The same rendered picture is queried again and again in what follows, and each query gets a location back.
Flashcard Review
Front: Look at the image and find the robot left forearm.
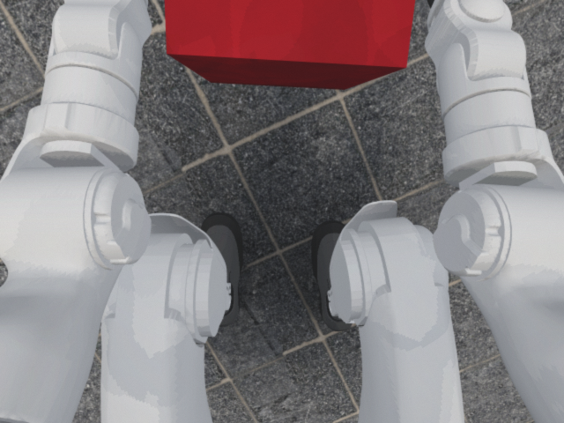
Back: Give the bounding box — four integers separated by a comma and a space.
0, 0, 152, 183

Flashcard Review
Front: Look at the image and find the carton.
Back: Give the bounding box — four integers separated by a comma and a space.
165, 0, 415, 90

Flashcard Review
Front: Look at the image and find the robot right upper arm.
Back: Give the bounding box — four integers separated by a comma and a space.
433, 184, 564, 423

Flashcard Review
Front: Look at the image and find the robot right forearm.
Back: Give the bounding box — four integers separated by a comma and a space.
425, 0, 564, 192

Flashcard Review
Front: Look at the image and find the robot left thigh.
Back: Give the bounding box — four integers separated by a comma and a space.
100, 234, 224, 423

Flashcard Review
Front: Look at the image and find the robot right shin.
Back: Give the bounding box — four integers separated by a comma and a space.
327, 200, 449, 323

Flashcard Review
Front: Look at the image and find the robot left upper arm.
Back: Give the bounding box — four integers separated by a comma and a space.
0, 166, 152, 423

